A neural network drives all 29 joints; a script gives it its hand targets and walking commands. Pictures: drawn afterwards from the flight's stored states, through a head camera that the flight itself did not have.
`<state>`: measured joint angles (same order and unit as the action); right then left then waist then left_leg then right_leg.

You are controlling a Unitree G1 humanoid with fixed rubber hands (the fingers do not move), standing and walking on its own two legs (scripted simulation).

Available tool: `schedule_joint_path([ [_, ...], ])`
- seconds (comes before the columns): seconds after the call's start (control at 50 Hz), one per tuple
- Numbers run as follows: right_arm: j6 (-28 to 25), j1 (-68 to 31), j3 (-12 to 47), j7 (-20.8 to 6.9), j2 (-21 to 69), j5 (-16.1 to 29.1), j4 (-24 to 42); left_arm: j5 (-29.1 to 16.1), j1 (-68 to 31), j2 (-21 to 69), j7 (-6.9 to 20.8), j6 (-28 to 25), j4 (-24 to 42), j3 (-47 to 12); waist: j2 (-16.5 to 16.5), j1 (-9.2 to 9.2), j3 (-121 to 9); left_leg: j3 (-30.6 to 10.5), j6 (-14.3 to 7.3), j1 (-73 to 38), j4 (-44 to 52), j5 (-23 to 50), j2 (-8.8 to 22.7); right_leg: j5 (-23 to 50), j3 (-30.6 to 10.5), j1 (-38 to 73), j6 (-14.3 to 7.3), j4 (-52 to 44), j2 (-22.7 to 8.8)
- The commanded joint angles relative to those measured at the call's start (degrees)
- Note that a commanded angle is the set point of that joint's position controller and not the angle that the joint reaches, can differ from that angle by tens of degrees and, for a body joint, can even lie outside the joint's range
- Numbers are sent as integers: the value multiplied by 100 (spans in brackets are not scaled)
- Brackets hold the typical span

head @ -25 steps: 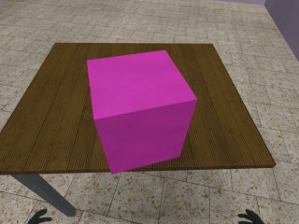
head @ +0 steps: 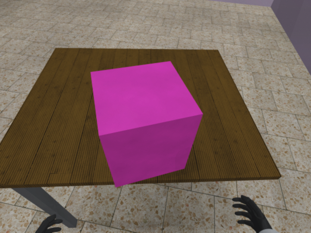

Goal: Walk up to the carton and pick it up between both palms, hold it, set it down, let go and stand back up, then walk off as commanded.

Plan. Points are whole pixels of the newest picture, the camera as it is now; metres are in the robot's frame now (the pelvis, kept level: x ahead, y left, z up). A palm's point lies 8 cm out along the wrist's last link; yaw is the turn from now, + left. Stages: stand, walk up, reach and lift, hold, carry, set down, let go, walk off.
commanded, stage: reach and lift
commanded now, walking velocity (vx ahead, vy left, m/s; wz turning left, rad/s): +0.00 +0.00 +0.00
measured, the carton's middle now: (142, 125) +0.40 +0.04 +0.06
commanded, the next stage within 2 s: none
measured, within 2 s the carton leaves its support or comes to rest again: neither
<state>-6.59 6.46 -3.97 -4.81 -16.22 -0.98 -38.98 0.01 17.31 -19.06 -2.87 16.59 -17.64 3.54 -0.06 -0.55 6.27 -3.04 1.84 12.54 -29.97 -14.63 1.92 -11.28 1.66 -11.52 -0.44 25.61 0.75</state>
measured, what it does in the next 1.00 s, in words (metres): stands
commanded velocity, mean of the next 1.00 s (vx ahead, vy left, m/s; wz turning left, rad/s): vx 0.00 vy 0.00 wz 0.00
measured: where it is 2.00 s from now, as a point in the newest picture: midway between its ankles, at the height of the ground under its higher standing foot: outside the picture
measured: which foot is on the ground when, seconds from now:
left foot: down 0.00-1.00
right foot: down 0.00-1.00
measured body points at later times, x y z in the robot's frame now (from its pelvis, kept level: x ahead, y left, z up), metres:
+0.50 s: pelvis -0.02 -0.02 +0.00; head +0.00 -0.01 +0.45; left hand +0.16 +0.24 -0.02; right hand +0.18 -0.26 -0.02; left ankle +0.02 +0.13 -0.74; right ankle +0.03 -0.12 -0.74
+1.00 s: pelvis -0.01 -0.01 +0.01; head +0.01 -0.01 +0.45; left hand +0.20 +0.20 +0.04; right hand +0.21 -0.24 +0.04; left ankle +0.02 +0.13 -0.74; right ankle +0.03 -0.12 -0.74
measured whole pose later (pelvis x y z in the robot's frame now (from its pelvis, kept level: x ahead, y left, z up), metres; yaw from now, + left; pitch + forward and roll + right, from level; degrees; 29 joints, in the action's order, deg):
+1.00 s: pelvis -0.01 -0.01 +0.01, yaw +0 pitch -3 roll +0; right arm 2.5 17.0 -3.0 -5.6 -15.4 9.0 3.2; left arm -7.0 21.9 -11.9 -11.0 14.5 15.2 -1.5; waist -0.1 -0.3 5.1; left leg -2.9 2.2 10.2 -23.6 -10.7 2.0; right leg -9.0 1.6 -10.6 -0.7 22.3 0.7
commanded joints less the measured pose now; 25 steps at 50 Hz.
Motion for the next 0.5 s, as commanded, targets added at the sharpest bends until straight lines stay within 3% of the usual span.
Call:
schedule_joint_path([
  [0.0,-269,685,-456,-133,-887,316,1161,-332,-266,-232,-316,-473,1806,71,176,107,-1545,642,64,-591,1173,972,-194,686,272,1130,-80,-619,173],
  [0.06,-290,723,-545,-185,-850,358,1594,-449,-194,-84,-421,-601,2051,-78,220,155,-1591,653,53,-394,1352,538,-167,489,283,1207,-94,-596,162],
  [0.16,-265,701,-625,-228,-914,422,2274,-521,-56,-9,-516,-700,2086,-140,152,252,-1381,630,-129,250,1702,-296,-79,173,282,1621,-51,-446,212],
  [0.2,-194,743,-590,-212,-901,514,2449,-517,-48,34,-528,-731,2246,-172,276,215,-1344,656,-193,606,1845,-474,-27,230,281,1964,-6,-335,243],
  [0.26,-85,711,-468,-198,-838,638,2820,-544,-129,63,-549,-793,2357,-128,289,299,-1257,711,-304,961,1974,-716,-26,7,197,2322,31,-281,269],
  [0.4,344,907,-171,-49,-406,812,3557,-791,-198,19,-576,-787,2860,-46,-52,398,-1166,826,-291,471,1814,-442,-197,-456,-50,1954,49,-613,74],
  [0.48,514,961,-97,49,-176,932,4134,-1035,-256,-70,-616,-713,3283,-65,-321,404,-1298,793,-162,-485,1423,30,-405,-648,-198,932,-49,-954,-169],
])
